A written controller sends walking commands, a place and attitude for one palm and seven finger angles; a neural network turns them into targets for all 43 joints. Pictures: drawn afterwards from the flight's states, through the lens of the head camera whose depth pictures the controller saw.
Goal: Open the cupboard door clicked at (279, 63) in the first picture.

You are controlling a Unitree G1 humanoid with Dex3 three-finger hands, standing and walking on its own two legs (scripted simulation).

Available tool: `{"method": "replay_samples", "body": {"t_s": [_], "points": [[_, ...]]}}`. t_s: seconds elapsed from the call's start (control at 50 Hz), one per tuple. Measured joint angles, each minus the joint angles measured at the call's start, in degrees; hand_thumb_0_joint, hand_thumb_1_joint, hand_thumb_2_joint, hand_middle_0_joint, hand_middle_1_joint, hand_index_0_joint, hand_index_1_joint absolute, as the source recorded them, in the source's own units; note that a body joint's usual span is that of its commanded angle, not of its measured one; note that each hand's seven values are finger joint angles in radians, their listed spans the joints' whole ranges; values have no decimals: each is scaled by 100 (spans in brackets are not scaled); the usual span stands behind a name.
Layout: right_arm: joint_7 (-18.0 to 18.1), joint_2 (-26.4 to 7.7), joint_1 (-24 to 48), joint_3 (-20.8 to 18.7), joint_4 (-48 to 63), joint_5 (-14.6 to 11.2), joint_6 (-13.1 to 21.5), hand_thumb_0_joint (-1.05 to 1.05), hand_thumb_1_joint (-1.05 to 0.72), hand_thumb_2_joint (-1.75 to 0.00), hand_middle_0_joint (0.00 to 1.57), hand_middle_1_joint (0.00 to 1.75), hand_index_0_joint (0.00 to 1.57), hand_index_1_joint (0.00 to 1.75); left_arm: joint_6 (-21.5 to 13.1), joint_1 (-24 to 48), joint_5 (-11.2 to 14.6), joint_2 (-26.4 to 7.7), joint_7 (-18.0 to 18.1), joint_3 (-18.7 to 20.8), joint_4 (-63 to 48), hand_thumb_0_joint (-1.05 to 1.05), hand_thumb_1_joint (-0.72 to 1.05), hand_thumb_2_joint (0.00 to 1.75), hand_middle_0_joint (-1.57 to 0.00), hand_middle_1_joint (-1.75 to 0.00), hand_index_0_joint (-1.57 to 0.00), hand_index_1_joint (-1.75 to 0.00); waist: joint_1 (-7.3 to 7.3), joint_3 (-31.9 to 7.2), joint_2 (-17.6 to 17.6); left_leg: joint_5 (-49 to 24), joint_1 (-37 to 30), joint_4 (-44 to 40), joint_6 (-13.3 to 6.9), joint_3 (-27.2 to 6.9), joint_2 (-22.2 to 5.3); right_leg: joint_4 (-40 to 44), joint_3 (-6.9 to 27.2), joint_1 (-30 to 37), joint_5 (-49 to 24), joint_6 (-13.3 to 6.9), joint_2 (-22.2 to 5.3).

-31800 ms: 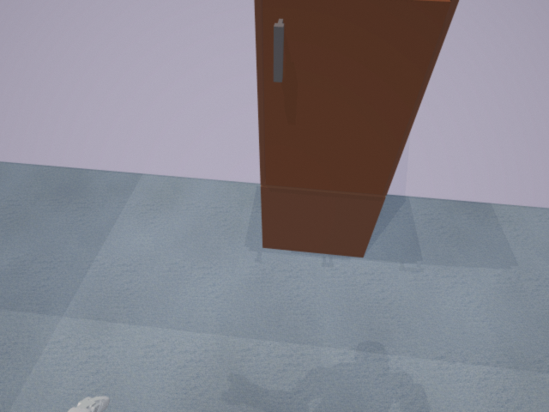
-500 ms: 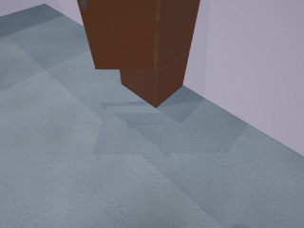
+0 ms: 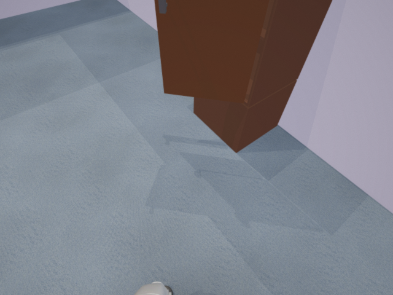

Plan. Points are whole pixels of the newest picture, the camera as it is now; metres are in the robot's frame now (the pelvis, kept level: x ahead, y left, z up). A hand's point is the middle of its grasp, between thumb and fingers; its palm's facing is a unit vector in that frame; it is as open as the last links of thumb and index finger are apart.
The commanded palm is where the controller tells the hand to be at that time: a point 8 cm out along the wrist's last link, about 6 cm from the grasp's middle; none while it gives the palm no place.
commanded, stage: take the last steps up to it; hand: left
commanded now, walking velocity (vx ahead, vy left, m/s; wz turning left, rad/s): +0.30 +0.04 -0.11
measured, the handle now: out of the picture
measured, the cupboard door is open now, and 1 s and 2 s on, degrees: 43 43 43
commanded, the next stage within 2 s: come to a stop and stand still in 0.90 s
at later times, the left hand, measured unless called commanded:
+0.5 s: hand (144, 214) +0.31 +0.17 -0.14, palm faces -0.08 -0.97 -0.22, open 7.3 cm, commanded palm none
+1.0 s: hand (132, 202) +0.36 +0.22 -0.17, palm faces -0.03 -0.99 -0.15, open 7.3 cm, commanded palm none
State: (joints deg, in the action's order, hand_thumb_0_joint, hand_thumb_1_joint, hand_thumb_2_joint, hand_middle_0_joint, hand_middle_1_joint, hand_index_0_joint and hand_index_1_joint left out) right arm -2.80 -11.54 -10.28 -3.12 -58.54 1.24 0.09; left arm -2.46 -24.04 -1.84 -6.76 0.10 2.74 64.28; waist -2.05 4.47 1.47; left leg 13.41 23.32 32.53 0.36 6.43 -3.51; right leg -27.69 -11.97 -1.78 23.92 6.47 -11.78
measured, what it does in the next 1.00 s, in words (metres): walks ahead: right foot, then left foot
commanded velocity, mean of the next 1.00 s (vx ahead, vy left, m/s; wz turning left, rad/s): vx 0.25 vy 0.02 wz -0.03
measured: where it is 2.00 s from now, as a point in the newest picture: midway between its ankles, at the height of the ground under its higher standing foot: (194, 250)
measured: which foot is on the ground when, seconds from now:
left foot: down 0.00-0.44, up 0.46-0.82, down 0.84-1.00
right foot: down 0.00-0.00, up 0.02-0.42, down 0.44-0.84, up 0.86-1.00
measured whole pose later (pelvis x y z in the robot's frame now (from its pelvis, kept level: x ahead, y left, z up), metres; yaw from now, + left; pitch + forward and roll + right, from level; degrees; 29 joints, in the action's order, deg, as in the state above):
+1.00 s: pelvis +0.37 +0.05 +0.01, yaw -6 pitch +0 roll +0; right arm 1.3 -8.7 -10.6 -2.2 -58.6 1.6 3.6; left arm -0.2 -17.5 -1.3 -8.6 0.0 2.9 64.5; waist -1.2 3.3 2.2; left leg 13.4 15.9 29.1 -2.5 9.5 -1.4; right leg -64.7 -3.3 -24.4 22.9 -0.4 -5.0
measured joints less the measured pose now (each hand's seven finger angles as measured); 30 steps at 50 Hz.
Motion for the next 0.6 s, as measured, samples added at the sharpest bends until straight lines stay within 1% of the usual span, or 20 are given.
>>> {"method": "replay_samples", "body": {"t_s": [0.02, 0.04, 0.06, 0.08, 0.1, 0.12, 0.16, 0.2, 0.26, 0.34, 0.4, 0.42, 0.44, 0.46, 0.5, 0.52, 0.54, 0.56, 0.58, 0.6], "points": [[35, 1, 20, -16, 56, 23, 99, 1, -91, -90, 19, 29, 19, 30, 57, -29, 27, -10, -15, 10, 27, 0, 91, 90, -20, -30, -21, -30, 51, -11, -48, -410, 21, 12, -69, -5, -4, -636, 87, -233, 235, -119, -20], [99, 73, 76, -30, 78, 38, 165, 1, -91, -90, 19, 29, 19, 30, 139, 37, 48, -71, -15, 25, 57, 0, 91, 90, -20, -30, -21, -30, 81, 51, 23, -362, 93, 313, -132, 38, 42, -1472, 373, -561, 462, -271, -7], [153, 151, 106, -20, 89, 47, 207, 0, -91, -90, 19, 29, 19, 30, 212, 125, 56, -136, 4, 42, 69, 0, 91, 90, -20, -30, -20, -30, 75, 89, 93, -155, 75, 489, -179, 110, 69, -2337, 657, -949, 592, -419, 82], [196, 216, 102, -7, 97, 50, 230, 0, -91, -90, 19, 29, 19, 30, 262, 226, 60, -186, 20, 60, 69, 0, 91, 90, -20, -30, -20, -30, 66, 83, 119, 29, 4, 520, -210, 180, 77, -3089, 820, -1345, 543, -533, 198], [234, 273, 77, 6, 97, 55, 243, 0, -91, -90, 19, 29, 19, 30, 286, 340, 57, -227, 21, 80, 53, 0, 91, 90, -20, -30, -20, -30, 67, 61, 124, 135, -111, 438, -228, 246, 91, -3646, 880, -1707, 363, -614, 294], [304, 302, 38, -31, 103, 39, 270, 0, -92, -90, 20, 29, 20, 30, 286, 458, 48, -260, 13, 97, 17, 1, 91, 90, -20, -30, -20, -30, 81, 33, 120, 160, -250, 284, -236, 307, 119, -3990, 882, -2018, 166, -661, 362], [376, 285, -77, -41, 82, 45, 333, -1, -94, -90, 20, 29, 20, 30, 262, 702, 28, -304, -4, 126, -116, 1, 91, 90, -20, -30, -20, -30, 119, -30, 93, 59, -556, -115, -245, 406, 194, -4159, 805, -2488, -161, -686, 445], [382, 257, -231, -10, 17, 54, 367, -1, -94, -90, 20, 29, 20, 30, 240, 943, 23, -323, -18, 140, -296, 1, 92, 90, -20, -30, -20, -30, 140, -98, 47, -19, -866, -519, -281, 483, 265, -3862, 710, -2783, -422, -668, 495], [359, 230, -493, 23, -112, 61, 350, -1, -94, -90, 20, 29, 20, 30, 213, 1284, 29, -310, -48, 137, -547, 0, 92, 90, -20, -30, -20, -30, 195, -184, -52, -68, -1276, -978, -287, 544, 349, -2989, 626, -2919, -748, -648, 527], [304, 231, -815, 51, -311, 82, 266, 0, -92, -90, 20, 29, 20, 30, 197, 1638, 35, -266, -81, 120, -794, 0, 92, 90, -19, -30, -20, -30, 315, -239, -161, 100, -1670, -1174, -223, 577, 403, -1806, 656, -2692, -939, -643, 550], [274, 250, -1025, 75, -461, 96, 204, 0, -92, -90, 20, 29, 20, 30, 164, 1769, 27, -241, -98, 99, -908, 0, 92, 90, -19, -30, -20, -30, 389, -254, -217, 423, -1860, -998, -115, 604, 356, -1100, 639, -2286, -1007, -655, 607], [265, 262, -1099, 84, -509, 90, 186, 0, -92, -90, 20, 29, 20, 30, 130, 1773, 23, -243, -103, 86, -936, 0, 92, 90, -20, -30, -20, -30, 398, -265, -223, 594, -1884, -828, -62, 614, 318, -822, 617, -2078, -1062, -676, 643], [256, 259, -1157, 92, -554, 70, 171, 0, -91, -90, 20, 29, 20, 30, 72, 1780, 15, -225, -100, 75, -943, 0, 92, 90, -20, -30, -20, -30, 397, -258, -283, 820, -1841, -527, -17, 595, 220, -697, 580, -1935, -1021, -803, 717], [245, 248, -1155, 89, -604, 47, 142, 0, -91, -90, 20, 29, 20, 30, 1, 1796, 15, -190, -93, 62, -929, 0, 92, 90, -20, -30, -20, -30, 406, -207, -368, 1022, -1670, 27, -31, 490, 112, -797, 520, -1890, -904, -892, 789], [218, 243, -1062, 92, -678, 16, 59, 1, -91, -90, 20, 29, 20, 30, -126, 1727, 57, -136, -59, 27, -895, 0, 91, 90, -20, -30, -20, -30, 391, -117, -382, 1326, -1056, 1634, -58, 93, 133, -845, 467, -1736, -721, -954, 847], [217, 236, -988, 78, -690, 5, 32, 1, -91, -90, 20, 29, 19, 30, -142, 1653, 72, -102, -29, 15, -862, 0, 91, 90, -20, -30, -20, -30, 380, -85, -369, 1239, -746, 2282, -55, -55, 150, -728, 457, -1603, -715, -941, 871], [222, 224, -909, 63, -680, 2, 20, 1, -91, -90, 20, 29, 19, 30, -140, 1561, 83, -63, -3, 4, -809, 0, 91, 90, -20, -30, -20, -30, 379, -71, -368, 1045, -467, 2696, -35, -160, 128, -543, 439, -1452, -754, -908, 903], [227, 213, -834, 49, -651, 3, 16, 1, -91, -90, 20, 29, 19, 30, -150, 1460, 120, -27, 40, 37, -758, -1, 92, 90, -20, -30, -20, -30, 382, -76, -370, 836, -222, 2889, -3, -238, 77, -328, 413, -1300, -800, -902, 941], [231, 215, -766, 38, -610, 6, 21, 1, -91, -90, 19, 29, 19, 30, -186, 1372, 162, -42, 110, 124, -735, -2, 94, 90, -20, -30, -21, -30, 374, -95, -360, 667, -14, 2906, 34, -294, 16, -111, 384, -1157, -849, -904, 974], [231, 221, -694, 30, -567, 11, 26, 1, -91, -90, 19, 29, 19, 30, -209, 1288, 152, -94, 137, 158, -696, -3, 96, 89, -20, -30, -21, -30, 360, -115, -332, 548, 148, 2796, 74, -317, -44, 86, 365, -1026, -891, -905, 992]]}}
